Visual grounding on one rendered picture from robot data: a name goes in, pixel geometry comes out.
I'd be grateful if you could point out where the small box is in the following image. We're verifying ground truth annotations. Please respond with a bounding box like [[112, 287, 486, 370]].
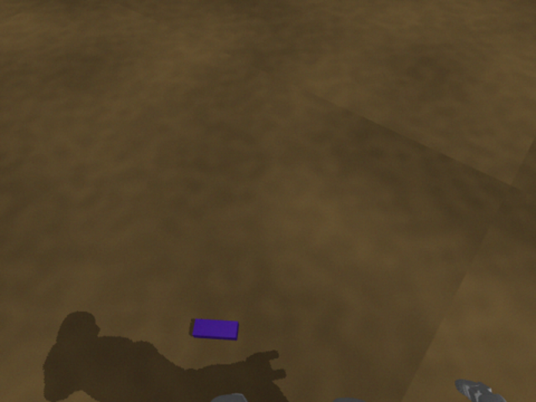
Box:
[[193, 318, 239, 341]]

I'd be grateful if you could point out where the right robot hand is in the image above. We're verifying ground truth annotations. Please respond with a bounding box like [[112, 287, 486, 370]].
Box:
[[455, 379, 507, 402]]

